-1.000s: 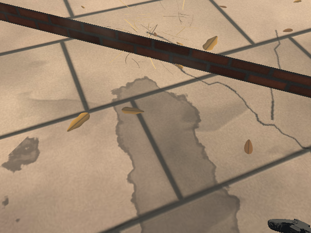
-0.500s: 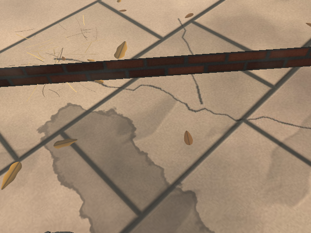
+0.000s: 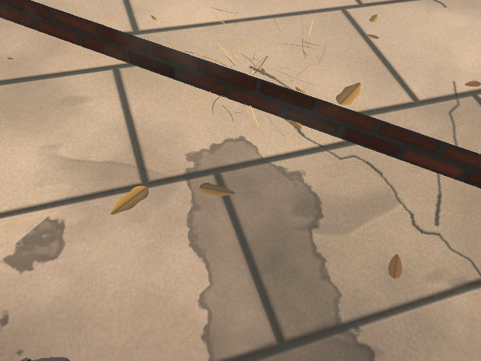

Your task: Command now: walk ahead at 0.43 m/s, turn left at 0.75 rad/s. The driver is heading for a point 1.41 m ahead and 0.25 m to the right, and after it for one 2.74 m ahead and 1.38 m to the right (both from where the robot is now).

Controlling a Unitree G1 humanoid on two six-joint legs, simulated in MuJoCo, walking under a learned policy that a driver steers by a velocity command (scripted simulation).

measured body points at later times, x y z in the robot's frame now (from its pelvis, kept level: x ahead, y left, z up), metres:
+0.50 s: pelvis +0.27 -0.06 -0.01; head +0.29 -0.08 +0.44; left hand +0.33 +0.23 -0.12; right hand +0.37 -0.33 -0.13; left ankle +0.17 +0.07 -0.66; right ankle +0.26 -0.12 -0.75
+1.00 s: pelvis +0.72 -0.13 -0.01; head +0.74 -0.14 +0.44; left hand +0.96 +0.09 -0.11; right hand +0.65 -0.42 -0.13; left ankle +0.74 +0.00 -0.75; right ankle +0.63 -0.20 -0.66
